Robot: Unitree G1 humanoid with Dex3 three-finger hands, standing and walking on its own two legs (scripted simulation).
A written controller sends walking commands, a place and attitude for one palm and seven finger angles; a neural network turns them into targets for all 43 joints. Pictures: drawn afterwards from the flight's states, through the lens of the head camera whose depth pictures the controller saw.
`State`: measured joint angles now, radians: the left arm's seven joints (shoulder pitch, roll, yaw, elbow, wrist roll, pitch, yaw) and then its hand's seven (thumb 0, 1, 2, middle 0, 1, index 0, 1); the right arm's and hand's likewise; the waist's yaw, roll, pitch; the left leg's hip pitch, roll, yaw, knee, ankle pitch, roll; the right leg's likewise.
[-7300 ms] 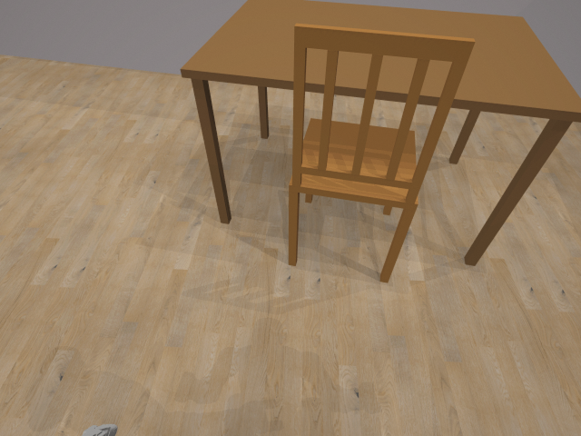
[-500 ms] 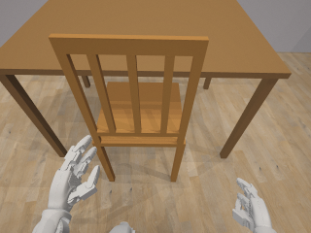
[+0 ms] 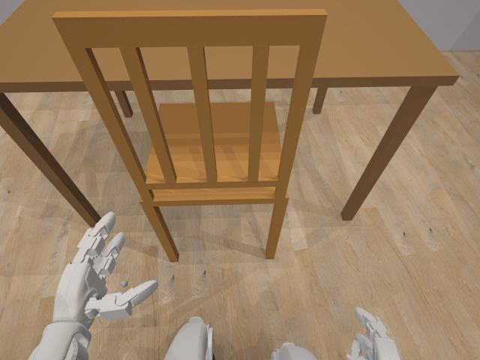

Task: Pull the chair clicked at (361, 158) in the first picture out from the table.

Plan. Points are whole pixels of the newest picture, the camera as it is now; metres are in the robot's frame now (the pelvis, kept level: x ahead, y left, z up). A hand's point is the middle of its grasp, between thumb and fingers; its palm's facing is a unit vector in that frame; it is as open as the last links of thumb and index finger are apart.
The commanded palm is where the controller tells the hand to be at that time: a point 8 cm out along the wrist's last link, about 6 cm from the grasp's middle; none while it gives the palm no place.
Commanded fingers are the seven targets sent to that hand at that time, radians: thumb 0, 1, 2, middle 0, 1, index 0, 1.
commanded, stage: raise the hand toward the chair's back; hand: left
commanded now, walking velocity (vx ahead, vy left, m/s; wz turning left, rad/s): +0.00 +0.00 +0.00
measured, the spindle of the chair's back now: (205, 127) +0.55 +0.10 +0.05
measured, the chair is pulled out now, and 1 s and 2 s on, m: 0.00 0.00 0.00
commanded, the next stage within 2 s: aim the fingers beside a spindle in 1.26 s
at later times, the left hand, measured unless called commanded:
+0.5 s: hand (86, 273) +0.24 +0.24 +0.05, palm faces +0.09 -0.99 -0.06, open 16.6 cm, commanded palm +0.21 +0.29 +0.05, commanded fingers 0.00 -0.50 0.30 -0.06 -0.08 -0.06 -0.08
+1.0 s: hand (91, 265) +0.25 +0.23 +0.05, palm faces +0.05 -1.00 -0.05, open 16.9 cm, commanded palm +0.23 +0.29 +0.06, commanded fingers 0.00 -0.50 0.30 -0.06 -0.08 -0.06 -0.08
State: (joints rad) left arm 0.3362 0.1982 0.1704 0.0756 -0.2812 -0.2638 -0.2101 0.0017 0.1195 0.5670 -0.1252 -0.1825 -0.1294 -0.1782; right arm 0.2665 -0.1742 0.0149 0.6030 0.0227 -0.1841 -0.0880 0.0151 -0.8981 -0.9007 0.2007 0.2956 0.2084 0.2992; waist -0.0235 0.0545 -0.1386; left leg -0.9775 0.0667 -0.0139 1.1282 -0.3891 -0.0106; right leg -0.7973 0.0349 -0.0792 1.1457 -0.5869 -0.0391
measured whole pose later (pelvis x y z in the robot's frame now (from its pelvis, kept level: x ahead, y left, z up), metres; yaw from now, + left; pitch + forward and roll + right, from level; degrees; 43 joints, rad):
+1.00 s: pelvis +0.01 +0.02 +0.01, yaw +1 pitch +13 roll -4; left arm 0.30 0.26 0.20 0.08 -0.27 -0.36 -0.23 -0.02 -0.50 0.30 -0.06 -0.08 -0.07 -0.08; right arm 0.26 -0.24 0.01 0.57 0.02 -0.19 -0.06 0.01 -0.90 -0.90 0.20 0.30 0.21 0.30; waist -0.03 0.05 -0.13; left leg -0.93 0.04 -0.01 1.08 -0.39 0.02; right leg -0.72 0.02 -0.08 1.05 -0.56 0.00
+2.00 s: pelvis +0.01 +0.01 -0.01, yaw +0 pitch +17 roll -3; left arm 0.09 0.24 0.20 0.25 -0.25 -0.43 -0.21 -0.02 -0.50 0.30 -0.06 -0.08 -0.07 -0.08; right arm 0.23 -0.25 0.01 0.59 0.00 -0.16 -0.04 0.01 -0.90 -0.90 0.20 0.30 0.21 0.30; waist -0.03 0.05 -0.15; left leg -1.04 0.05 -0.01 1.16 -0.42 0.01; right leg -0.85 0.03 -0.08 1.16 -0.61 -0.02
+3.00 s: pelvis +0.01 +0.02 -0.03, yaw -1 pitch +22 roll -3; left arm -0.29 0.23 0.21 0.57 -0.14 -0.47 -0.06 -0.02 -0.50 0.30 -0.06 -0.09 -0.07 -0.08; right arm 0.25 -0.24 0.01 0.61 -0.02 -0.01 0.00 0.01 -0.90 -0.90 0.20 0.29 0.21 0.30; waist -0.06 0.04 -0.16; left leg -1.20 0.07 0.00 1.26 -0.45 0.02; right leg -1.02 0.03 -0.06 1.27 -0.64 -0.02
